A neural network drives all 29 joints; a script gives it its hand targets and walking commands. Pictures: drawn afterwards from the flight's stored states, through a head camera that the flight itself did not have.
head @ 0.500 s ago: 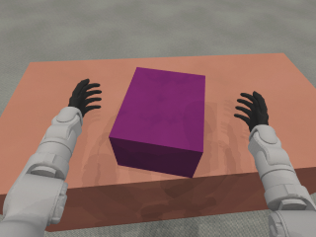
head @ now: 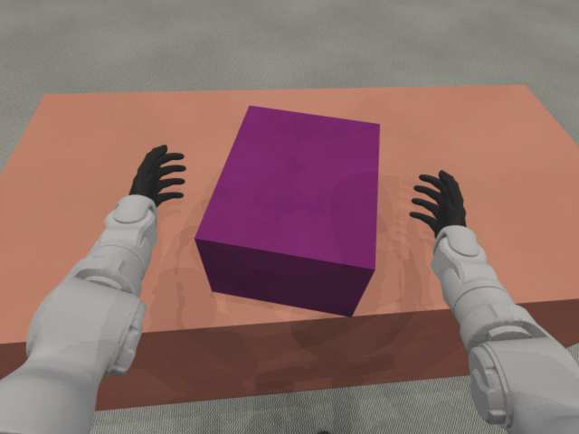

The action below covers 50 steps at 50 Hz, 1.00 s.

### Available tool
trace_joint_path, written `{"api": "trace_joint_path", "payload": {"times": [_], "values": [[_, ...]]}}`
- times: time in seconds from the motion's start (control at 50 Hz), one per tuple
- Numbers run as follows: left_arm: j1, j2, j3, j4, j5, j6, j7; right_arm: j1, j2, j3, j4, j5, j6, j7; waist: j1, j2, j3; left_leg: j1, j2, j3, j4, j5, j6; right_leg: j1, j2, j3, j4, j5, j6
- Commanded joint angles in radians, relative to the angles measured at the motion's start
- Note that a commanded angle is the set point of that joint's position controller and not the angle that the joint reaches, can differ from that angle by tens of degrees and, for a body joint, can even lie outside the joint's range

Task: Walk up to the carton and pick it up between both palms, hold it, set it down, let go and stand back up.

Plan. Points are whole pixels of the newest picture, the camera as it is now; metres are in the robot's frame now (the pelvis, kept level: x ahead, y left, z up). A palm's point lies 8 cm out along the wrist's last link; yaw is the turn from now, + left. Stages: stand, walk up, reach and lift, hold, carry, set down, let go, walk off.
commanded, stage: reach and lift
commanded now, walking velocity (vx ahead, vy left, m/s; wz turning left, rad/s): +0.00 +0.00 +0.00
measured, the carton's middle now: (297, 206) +0.49 -0.10 -0.03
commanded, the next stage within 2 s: none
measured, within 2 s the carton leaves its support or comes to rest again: neither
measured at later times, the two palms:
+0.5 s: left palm (183, 222) +0.47 +0.10 +0.01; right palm (420, 250) +0.35 -0.27 -0.01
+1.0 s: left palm (186, 223) +0.47 +0.09 +0.00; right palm (400, 249) +0.36 -0.24 -0.01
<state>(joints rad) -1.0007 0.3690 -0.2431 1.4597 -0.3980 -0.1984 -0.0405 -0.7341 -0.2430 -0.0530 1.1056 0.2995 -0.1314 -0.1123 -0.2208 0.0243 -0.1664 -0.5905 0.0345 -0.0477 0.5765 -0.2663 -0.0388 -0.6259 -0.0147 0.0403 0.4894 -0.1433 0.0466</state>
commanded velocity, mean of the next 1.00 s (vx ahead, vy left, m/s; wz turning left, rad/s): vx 0.00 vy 0.00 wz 0.00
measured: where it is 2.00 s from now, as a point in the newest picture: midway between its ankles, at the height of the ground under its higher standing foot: outside the picture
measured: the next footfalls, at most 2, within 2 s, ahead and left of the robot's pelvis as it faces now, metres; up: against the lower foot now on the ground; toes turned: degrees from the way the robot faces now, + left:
none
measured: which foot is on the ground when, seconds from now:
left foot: down 0.00-1.00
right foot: down 0.00-1.00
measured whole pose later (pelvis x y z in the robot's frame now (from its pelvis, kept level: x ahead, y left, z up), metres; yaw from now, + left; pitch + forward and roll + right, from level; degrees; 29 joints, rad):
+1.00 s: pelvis -0.02 +0.00 -0.04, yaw -1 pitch +27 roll -2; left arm -1.09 0.26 -0.19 1.54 -0.29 -0.34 0.03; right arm -0.84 -0.09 -0.16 1.24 0.17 -0.29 -0.20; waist -0.22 0.05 -0.26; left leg -0.99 0.03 -0.08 0.86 -0.34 -0.04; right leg -1.01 -0.01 0.01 0.74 -0.20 0.05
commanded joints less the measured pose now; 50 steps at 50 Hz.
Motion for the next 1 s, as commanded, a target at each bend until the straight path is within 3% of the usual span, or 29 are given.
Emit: {"api": "trace_joint_path", "payload": {"times": [0.0,0.02,0.1,0.12,0.14,0.24,0.26,0.3,0.32,0.34,0.42,0.46,0.5,0.52,0.56,0.62,0.64,0.68,0.7,0.72,0.78,0.82,0.84,0.86,0.88,0.92,0.94,0.96,0.98], "values": [[-0.517,0.134,0.011,-0.143,-0.006,-0.12,0.003,-0.427,-0.178,-0.032,-0.134,-0.016,-0.111,-0.002,-0.03,0.086,-0.692,0.302,-0.059,0.041,0.036,0.308,-0.035,0.193,0.048,-0.125,0.052,0.383,-0.016],[-0.49,0.115,0.01,-0.123,-0.009,-0.135,0.007,-0.423,-0.174,-0.036,-0.128,-0.006,-0.128,0.0,-0.03,0.103,-0.686,0.302,-0.054,0.04,0.054,0.345,-0.04,0.157,0.051,-0.122,0.057,0.398,-0.02],[-0.552,0.146,0.015,-0.094,-0.014,-0.184,0.016,-0.462,-0.163,-0.057,-0.11,-0.025,-0.162,-0.002,-0.039,0.106,-0.783,0.2,-0.066,0.043,0.086,0.227,-0.031,0.121,0.039,-0.13,0.104,0.329,-0.005],[-0.551,0.125,0.009,-0.127,-0.019,-0.194,0.019,-0.457,-0.157,-0.033,-0.127,-0.018,-0.174,-0.001,-0.018,0.109,-0.834,0.187,-0.064,0.052,0.105,0.264,-0.036,0.143,0.037,-0.11,0.126,0.362,-0.013],[-0.564,0.123,0.007,-0.097,-0.024,-0.199,0.023,-0.477,-0.15,-0.038,-0.127,-0.016,-0.181,-0.004,-0.039,0.108,-0.834,0.158,-0.066,0.049,0.104,0.246,-0.034,0.131,0.039,-0.118,0.133,0.361,-0.009],[-0.584,0.095,0.002,-0.124,-0.029,-0.225,0.025,-0.483,-0.125,-0.04,-0.151,-0.037,-0.208,-0.009,-0.042,0.111,-0.975,0.121,-0.073,0.051,0.164,0.238,-0.039,0.112,0.033,-0.121,0.191,0.378,0.0],[-0.605,0.086,0.003,-0.103,-0.034,-0.223,0.024,-0.499,-0.108,-0.022,-0.161,-0.037,-0.204,-0.01,-0.036,0.121,-0.957,0.104,-0.075,0.056,0.17,0.22,-0.04,0.067,0.035,-0.119,0.188,0.341,0.004],[-0.633,0.089,0.007,-0.089,-0.03,-0.215,0.039,-0.517,-0.122,-0.057,-0.135,-0.067,-0.196,-0.016,-0.055,0.104,-0.939,0.043,-0.068,0.052,0.166,0.107,-0.038,0.05,0.035,-0.114,0.182,0.203,0.001],[-0.617,0.081,0.0,-0.056,-0.018,-0.201,0.041,-0.519,-0.124,-0.06,-0.114,-0.06,-0.191,-0.019,-0.049,0.137,-0.904,0.048,-0.07,0.054,0.162,0.106,-0.035,0.038,0.031,-0.115,0.176,0.201,0.001],[-0.625,0.065,-0.005,-0.046,-0.015,-0.194,0.039,-0.522,-0.11,-0.049,-0.075,-0.061,-0.187,-0.022,-0.053,0.116,-0.877,0.057,-0.066,0.058,0.175,0.099,-0.038,0.017,0.03,-0.108,0.184,0.192,-0.007],[-0.605,0.081,0.03,-0.068,-0.006,-0.221,0.047,-0.542,-0.081,-0.027,-0.129,-0.043,-0.218,-0.032,-0.035,0.104,-0.983,0.03,-0.073,0.067,0.223,0.197,-0.041,0.051,0.041,-0.11,0.24,0.311,0.0],[-0.573,0.066,0.049,-0.082,0.023,-0.215,0.052,-0.509,-0.068,-0.018,-0.085,-0.04,-0.22,-0.041,-0.027,0.107,-0.967,0.027,-0.071,0.069,0.218,0.22,-0.043,0.076,0.039,-0.103,0.229,0.336,-0.002],[-0.585,0.039,0.051,-0.026,0.031,-0.201,0.042,-0.531,-0.052,-0.012,-0.029,-0.048,-0.206,-0.041,-0.029,0.097,-0.866,0.006,-0.069,0.074,0.202,0.153,-0.039,0.058,0.032,-0.098,0.212,0.249,-0.001],[-0.616,0.042,0.037,-0.007,0.029,-0.196,0.036,-0.529,-0.047,-0.018,-0.009,-0.055,-0.197,-0.048,-0.059,0.092,-0.812,-0.034,-0.068,0.068,0.194,0.084,-0.035,0.041,0.032,-0.106,0.203,0.182,0.003],[-0.624,0.025,0.026,-0.01,0.014,-0.199,0.037,-0.582,-0.023,-0.001,-0.032,-0.051,-0.194,-0.05,-0.029,0.089,-0.803,-0.037,-0.071,0.068,0.191,0.044,-0.027,0.0,0.023,-0.097,0.202,0.126,-0.001],[-0.668,0.023,0.008,-0.066,0.011,-0.215,0.061,-0.602,-0.032,-0.047,-0.09,-0.069,-0.21,-0.052,-0.046,0.145,-0.932,-0.008,-0.07,0.054,0.216,0.077,-0.045,-0.037,0.036,-0.118,0.223,0.136,-0.01],[-0.663,0.003,-0.002,-0.115,0.005,-0.219,0.066,-0.565,-0.009,-0.022,-0.114,-0.063,-0.208,-0.048,-0.049,0.144,-0.978,0.029,-0.067,0.058,0.232,0.143,-0.048,-0.02,0.041,-0.116,0.236,0.196,-0.021],[-0.652,-0.019,0.015,-0.092,0.02,-0.207,0.066,-0.573,-0.015,-0.038,-0.11,-0.07,-0.2,-0.049,-0.06,0.146,-0.949,0.049,-0.064,0.05,0.241,0.166,-0.054,-0.039,0.044,-0.119,0.232,0.201,-0.022],[-0.62,-0.028,0.038,-0.073,0.037,-0.203,0.062,-0.557,-0.007,-0.039,-0.101,-0.094,-0.199,-0.055,-0.045,0.126,-0.94,0.036,-0.064,0.053,0.252,0.177,-0.051,-0.032,0.045,-0.117,0.234,0.233,-0.014],[-0.631,-0.036,0.034,-0.074,0.042,-0.199,0.059,-0.565,-0.023,-0.059,-0.086,-0.105,-0.206,-0.061,-0.062,0.127,-0.932,0.057,-0.059,0.054,0.245,0.192,-0.057,-0.022,0.046,-0.12,0.224,0.241,-0.01],[-0.606,-0.058,0.064,-0.091,0.076,-0.197,0.058,-0.556,0.015,-0.068,-0.06,-0.126,-0.207,-0.074,-0.048,0.106,-0.897,0.045,-0.061,0.058,0.236,0.181,-0.051,0.006,0.044,-0.109,0.216,0.249,-0.014],[-0.622,-0.074,0.048,-0.102,0.089,-0.201,0.063,-0.568,0.017,-0.081,-0.057,-0.127,-0.213,-0.075,-0.064,0.152,-0.885,0.041,-0.065,0.057,0.236,0.173,-0.06,-0.004,0.044,-0.113,0.218,0.231,-0.019],[-0.628,-0.085,0.052,-0.066,0.095,-0.2,0.062,-0.581,0.035,-0.066,-0.048,-0.125,-0.213,-0.07,-0.043,0.147,-0.856,0.034,-0.06,0.054,0.228,0.165,-0.063,-0.016,0.045,-0.11,0.214,0.213,-0.024],[-0.635,-0.108,0.039,-0.105,0.099,-0.201,0.067,-0.574,0.029,-0.093,-0.051,-0.139,-0.216,-0.077,-0.072,0.176,-0.885,0.063,-0.063,0.05,0.229,0.168,-0.071,-0.045,0.047,-0.121,0.204,0.201,-0.026],[-0.618,-0.117,0.028,-0.116,0.101,-0.203,0.067,-0.543,0.043,-0.079,-0.051,-0.141,-0.214,-0.075,-0.074,0.174,-0.852,0.073,-0.057,0.039,0.23,0.187,-0.075,-0.056,0.054,-0.126,0.202,0.217,-0.026],[-0.588,-0.124,0.039,-0.11,0.122,-0.206,0.074,-0.539,0.065,-0.083,-0.047,-0.129,-0.22,-0.07,-0.051,0.207,-0.871,0.116,-0.059,0.04,0.242,0.235,-0.077,-0.067,0.056,-0.129,0.202,0.237,-0.036],[-0.618,-0.152,0.04,-0.118,0.121,-0.197,0.078,-0.589,0.031,-0.101,-0.04,-0.149,-0.221,-0.069,-0.063,0.167,-0.88,0.106,-0.055,0.035,0.242,0.252,-0.081,-0.07,0.06,-0.127,0.196,0.237,-0.035],[-0.606,-0.137,0.053,-0.108,0.138,-0.197,0.079,-0.564,0.057,-0.095,-0.052,-0.144,-0.216,-0.072,-0.055,0.189,-0.882,0.12,-0.062,0.039,0.237,0.242,-0.071,-0.067,0.057,-0.124,0.19,0.246,-0.031],[-0.596,-0.154,0.07,-0.088,0.128,-0.195,0.079,-0.577,0.051,-0.098,-0.039,-0.149,-0.217,-0.072,-0.053,0.156,-0.862,0.101,-0.06,0.036,0.244,0.239,-0.074,-0.063,0.057,-0.132,0.197,0.238,-0.03]]}}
